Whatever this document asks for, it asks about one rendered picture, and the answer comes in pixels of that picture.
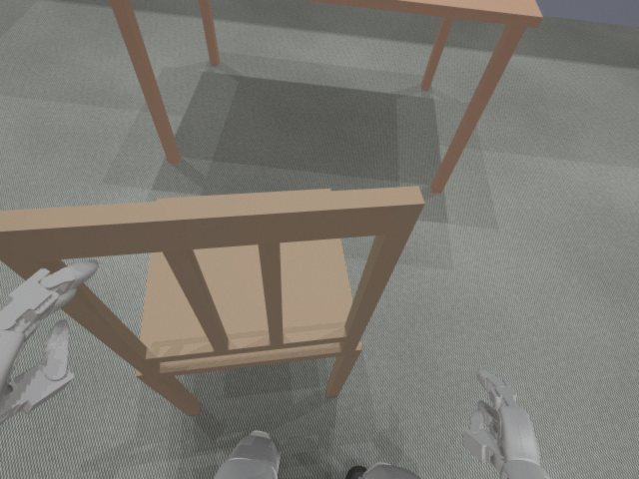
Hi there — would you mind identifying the robot right hand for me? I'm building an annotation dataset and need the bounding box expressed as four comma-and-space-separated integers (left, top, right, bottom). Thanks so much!
463, 368, 541, 473

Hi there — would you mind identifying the robot left shin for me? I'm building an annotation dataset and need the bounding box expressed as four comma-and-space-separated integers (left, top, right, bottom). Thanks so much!
250, 430, 271, 439

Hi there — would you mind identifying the table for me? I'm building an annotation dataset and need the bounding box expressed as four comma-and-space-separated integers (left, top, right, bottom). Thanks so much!
109, 0, 543, 194

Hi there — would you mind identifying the chair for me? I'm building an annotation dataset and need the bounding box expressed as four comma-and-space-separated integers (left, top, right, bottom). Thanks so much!
0, 186, 425, 417

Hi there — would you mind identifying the robot left hand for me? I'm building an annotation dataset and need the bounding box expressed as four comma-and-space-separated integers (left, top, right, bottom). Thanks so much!
0, 259, 99, 426

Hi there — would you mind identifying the robot right shin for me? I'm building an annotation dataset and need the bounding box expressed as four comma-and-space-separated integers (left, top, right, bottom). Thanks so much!
364, 462, 390, 473

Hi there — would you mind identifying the robot shin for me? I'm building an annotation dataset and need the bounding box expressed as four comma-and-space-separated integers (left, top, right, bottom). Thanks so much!
250, 430, 271, 439
364, 462, 390, 473

